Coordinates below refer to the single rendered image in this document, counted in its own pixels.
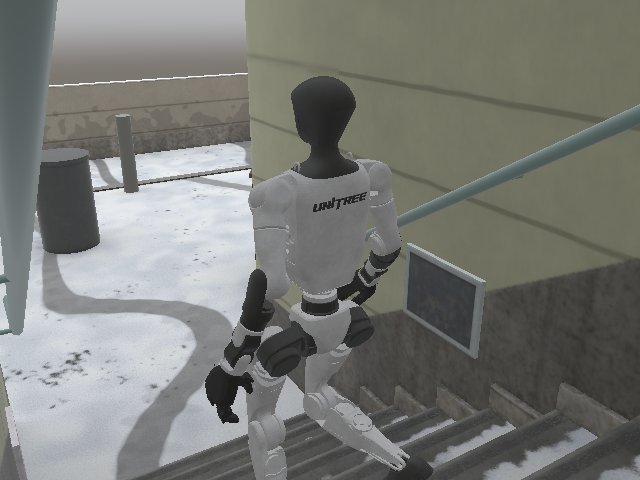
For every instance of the stairs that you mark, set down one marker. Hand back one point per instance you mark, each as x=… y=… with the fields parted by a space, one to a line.
x=482 y=446

